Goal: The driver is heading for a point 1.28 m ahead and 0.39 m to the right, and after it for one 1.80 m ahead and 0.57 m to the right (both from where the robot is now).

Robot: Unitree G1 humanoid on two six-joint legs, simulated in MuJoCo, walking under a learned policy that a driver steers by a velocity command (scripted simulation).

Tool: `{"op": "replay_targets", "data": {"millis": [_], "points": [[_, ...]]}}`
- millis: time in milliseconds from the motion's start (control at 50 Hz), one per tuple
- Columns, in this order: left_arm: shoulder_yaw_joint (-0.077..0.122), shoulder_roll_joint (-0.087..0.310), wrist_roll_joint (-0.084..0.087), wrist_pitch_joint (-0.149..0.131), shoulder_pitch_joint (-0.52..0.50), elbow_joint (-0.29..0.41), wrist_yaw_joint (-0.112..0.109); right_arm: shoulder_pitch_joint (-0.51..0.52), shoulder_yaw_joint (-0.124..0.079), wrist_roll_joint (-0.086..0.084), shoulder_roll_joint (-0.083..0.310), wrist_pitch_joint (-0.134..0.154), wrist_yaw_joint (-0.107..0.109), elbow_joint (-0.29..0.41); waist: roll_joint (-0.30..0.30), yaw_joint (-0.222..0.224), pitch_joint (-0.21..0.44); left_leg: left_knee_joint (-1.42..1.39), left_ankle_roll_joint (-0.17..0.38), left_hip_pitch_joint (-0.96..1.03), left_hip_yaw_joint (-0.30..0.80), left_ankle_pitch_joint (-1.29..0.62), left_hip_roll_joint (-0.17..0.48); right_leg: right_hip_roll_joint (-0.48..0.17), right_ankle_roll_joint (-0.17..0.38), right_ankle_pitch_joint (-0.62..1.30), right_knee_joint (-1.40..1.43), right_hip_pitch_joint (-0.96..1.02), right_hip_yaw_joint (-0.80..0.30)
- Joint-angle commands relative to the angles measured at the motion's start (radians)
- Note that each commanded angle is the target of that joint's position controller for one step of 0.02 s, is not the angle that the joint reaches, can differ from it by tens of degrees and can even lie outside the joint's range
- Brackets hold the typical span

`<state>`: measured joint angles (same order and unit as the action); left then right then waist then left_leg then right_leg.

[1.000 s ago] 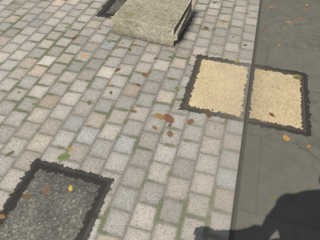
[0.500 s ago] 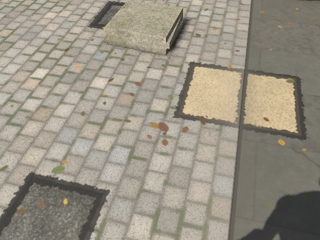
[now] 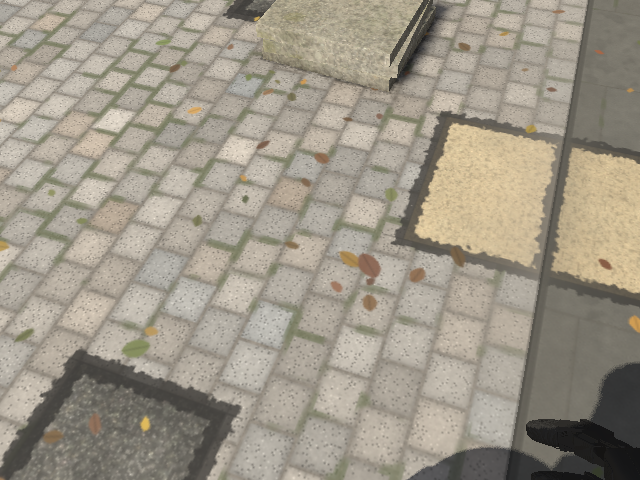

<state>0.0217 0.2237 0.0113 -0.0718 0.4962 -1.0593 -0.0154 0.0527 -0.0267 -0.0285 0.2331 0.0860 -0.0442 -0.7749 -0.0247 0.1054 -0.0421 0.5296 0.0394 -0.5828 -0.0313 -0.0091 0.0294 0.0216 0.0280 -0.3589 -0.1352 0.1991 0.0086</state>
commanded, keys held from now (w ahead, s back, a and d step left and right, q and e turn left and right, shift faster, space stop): w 0.94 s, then w+e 0.06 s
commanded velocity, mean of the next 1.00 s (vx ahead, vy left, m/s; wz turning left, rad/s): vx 0.49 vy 0.00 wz -0.01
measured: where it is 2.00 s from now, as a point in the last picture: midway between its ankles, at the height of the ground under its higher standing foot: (430, 210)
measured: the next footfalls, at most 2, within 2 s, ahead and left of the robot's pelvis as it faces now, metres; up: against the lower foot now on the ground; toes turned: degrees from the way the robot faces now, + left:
left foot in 0.06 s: +0.22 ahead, +0.12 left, +0.00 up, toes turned +1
right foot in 0.58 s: +0.52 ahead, -0.12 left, +0.00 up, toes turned -2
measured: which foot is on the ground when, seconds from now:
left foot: up 0.00-0.04, down 0.06-0.58, up 0.60-1.00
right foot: down 0.00-0.06, up 0.08-0.56, down 0.58-1.00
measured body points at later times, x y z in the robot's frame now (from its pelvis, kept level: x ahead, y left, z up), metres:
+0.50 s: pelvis +0.29 +0.01 +0.01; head +0.31 +0.00 +0.46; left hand +0.49 +0.25 -0.09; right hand +0.26 -0.26 -0.13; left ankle +0.18 +0.12 -0.73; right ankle +0.48 -0.13 -0.69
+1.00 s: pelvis +0.57 -0.03 +0.02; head +0.59 -0.04 +0.47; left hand +0.56 +0.24 -0.12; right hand +0.76 -0.28 -0.09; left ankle +0.77 +0.13 -0.68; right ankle +0.48 -0.12 -0.73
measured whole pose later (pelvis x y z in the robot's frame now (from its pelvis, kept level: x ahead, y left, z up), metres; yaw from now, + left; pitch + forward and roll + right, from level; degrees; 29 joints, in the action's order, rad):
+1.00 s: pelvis +0.57 -0.03 +0.02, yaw +0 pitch +1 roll -2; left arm 0.04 0.25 0.01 -0.09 0.37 -0.96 0.00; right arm -0.05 -0.04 -0.01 0.26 0.08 -0.02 -0.87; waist -0.04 0.07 -0.01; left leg 0.60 0.00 -0.64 0.03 -0.08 0.11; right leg 0.07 0.06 -0.22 -0.18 0.02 0.05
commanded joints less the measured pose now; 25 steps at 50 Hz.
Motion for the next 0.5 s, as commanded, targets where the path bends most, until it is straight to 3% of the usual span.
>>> {"op": "replay_targets", "data": {"millis": [20,40,60,80,100,120,140,160,180,220,240,300,380,440,500], "points": [[0.047,0.202,-0.005,0.007,-0.02,0.043,-0.006,-0.045,-0.049,0.0,0.148,0.017,0.0,0.048,0.151,-0.141,0.02,-0.003,0.056,0.196,-0.029,0.059,-0.056,-0.272,0.105,0.971,-0.193,-0.069,-0.06],[0.044,0.193,-0.012,0.017,-0.034,0.052,-0.005,-0.215,-0.073,-0.003,0.186,0.013,0.009,-0.005,0.146,-0.225,0.124,-0.016,0.087,0.408,-0.046,0.052,-0.079,-0.231,0.08,1.059,-0.389,-0.117,-0.03],[0.031,0.17,-0.024,0.019,-0.036,0.075,-0.005,-0.406,-0.089,0.007,0.236,0.006,0.021,-0.051,0.088,-0.293,0.256,0.022,0.144,0.736,0.121,0.097,0.067,-0.193,0.057,0.818,-0.672,-0.347,-0.024],[-0.012,0.008,-0.02,0.0,0.108,0.083,0.011,-0.498,-0.103,0.02,0.306,0.004,0.016,-0.084,-0.199,-0.21,0.434,-0.088,0.321,1.075,0.642,0.384,0.336,0.017,-0.01,0.062,-1.073,-0.731,-0.023],[0.004,0.085,0.005,-0.031,0.045,0.073,0.018,-0.47,-0.074,0.016,0.208,0.004,0.013,-0.088,-0.156,-0.239,0.399,-0.249,0.301,1.007,0.812,0.49,0.342,0.019,0.015,-0.196,-1.202,-0.837,-0.164],[0.028,0.161,0.038,-0.049,-0.073,0.123,0.021,-0.362,-0.06,0.013,0.171,0.009,0.014,-0.078,-0.13,-0.207,0.203,-0.278,0.245,0.839,0.653,0.461,0.31,-0.039,0.033,-0.126,-1.234,-0.918,-0.138],[0.029,0.166,0.04,-0.058,-0.134,0.14,0.015,-0.268,-0.052,0.016,0.149,0.015,0.012,-0.062,-0.039,-0.17,0.113,-0.309,0.22,0.667,0.515,0.338,0.276,-0.095,0.037,-0.024,-1.189,-0.882,-0.113],[0.037,0.159,0.026,-0.055,-0.157,0.141,0.007,-0.22,-0.044,0.025,0.122,0.022,0.007,-0.057,-0.001,-0.137,0.062,-0.335,0.204,0.538,0.408,0.221,0.237,-0.13,0.031,0.04,-1.132,-0.838,-0.097],[0.039,0.137,0.016,-0.042,-0.13,0.137,0.004,-0.197,-0.038,0.036,0.103,0.028,0.005,-0.06,-0.028,-0.098,0.057,-0.362,0.191,0.456,0.328,0.163,0.199,-0.161,0.027,0.079,-1.09,-0.766,-0.104],[0.036,0.097,0.009,-0.018,-0.105,0.135,0.003,-0.204,-0.035,0.031,0.096,0.033,0.001,-0.08,-0.045,-0.071,0.043,-0.404,0.201,0.372,0.255,0.12,0.172,-0.176,0.011,0.091,-1.035,-0.718,-0.09],[0.037,0.096,0.006,-0.01,-0.124,0.147,0.001,-0.219,-0.037,0.028,0.107,0.036,0.004,-0.093,-0.044,-0.067,0.024,-0.422,0.208,0.343,0.226,0.104,0.169,-0.183,0.001,0.106,-1.001,-0.733,-0.082],[0.041,0.111,-0.008,-0.005,-0.262,0.206,-0.002,-0.28,-0.045,0.03,0.153,0.034,0.027,-0.121,-0.022,-0.094,-0.024,-0.455,0.216,0.355,0.189,0.076,0.167,-0.196,-0.035,0.251,-0.829,-0.846,-0.071],[0.028,0.086,-0.006,-0.021,-0.419,0.253,0.013,-0.354,-0.046,0.019,0.179,0.023,0.044,-0.145,-0.012,-0.146,-0.034,-0.45,0.173,0.392,0.107,0.035,0.131,-0.147,-0.039,0.464,-0.539,-0.806,-0.024],[0.021,0.089,0.005,-0.025,-0.511,0.285,0.028,-0.424,-0.047,0.009,0.19,0.012,0.047,-0.178,-0.011,-0.179,-0.045,-0.424,0.168,0.483,0.105,0.041,0.162,-0.124,-0.035,0.479,-0.444,-0.806,-0.019],[0.024,0.113,0.007,-0.031,-0.552,0.319,0.047,-0.45,-0.053,0.006,0.199,-0.007,0.05,-0.197,-0.016,-0.17,-0.045,-0.355,0.15,0.613,0.124,-0.014,0.218,-0.114,-0.001,0.383,-0.386,-0.83,-0.033]]}}
Over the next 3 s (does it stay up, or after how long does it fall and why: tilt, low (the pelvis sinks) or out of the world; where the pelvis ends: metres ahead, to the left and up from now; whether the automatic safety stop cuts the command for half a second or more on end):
stays up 1.46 -0.51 0.02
